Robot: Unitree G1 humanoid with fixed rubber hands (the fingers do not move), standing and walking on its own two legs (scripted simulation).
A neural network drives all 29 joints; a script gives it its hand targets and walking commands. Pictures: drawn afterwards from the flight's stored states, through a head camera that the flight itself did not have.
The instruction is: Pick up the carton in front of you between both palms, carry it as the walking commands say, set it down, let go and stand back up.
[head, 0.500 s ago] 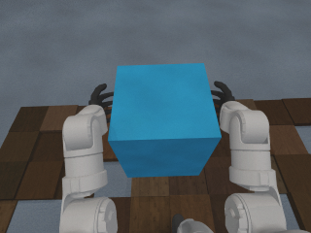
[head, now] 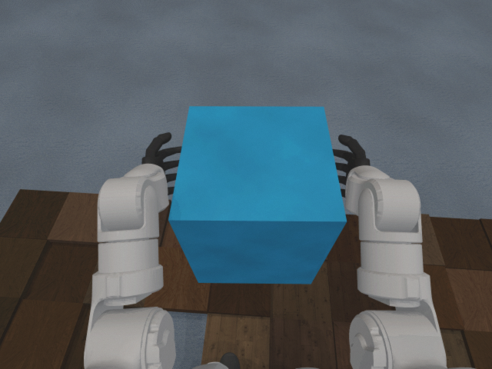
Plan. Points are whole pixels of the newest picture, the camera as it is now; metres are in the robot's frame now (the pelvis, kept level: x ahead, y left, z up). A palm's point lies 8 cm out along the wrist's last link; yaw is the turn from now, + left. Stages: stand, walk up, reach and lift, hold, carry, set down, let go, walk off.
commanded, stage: carry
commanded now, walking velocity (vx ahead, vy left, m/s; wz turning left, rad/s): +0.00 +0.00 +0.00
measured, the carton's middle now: (255, 202) +0.37 +0.01 +0.02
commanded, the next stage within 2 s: none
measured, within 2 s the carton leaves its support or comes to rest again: neither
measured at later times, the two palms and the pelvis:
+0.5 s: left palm (182, 129) +0.43 +0.12 +0.14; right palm (376, 121) +0.45 -0.18 +0.13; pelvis +0.09 -0.05 +0.01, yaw +2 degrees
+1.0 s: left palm (196, 117) +0.47 +0.10 +0.13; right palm (378, 116) +0.48 -0.20 +0.12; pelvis +0.12 -0.06 +0.01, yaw +2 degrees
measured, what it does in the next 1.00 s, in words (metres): walks ahead: right foot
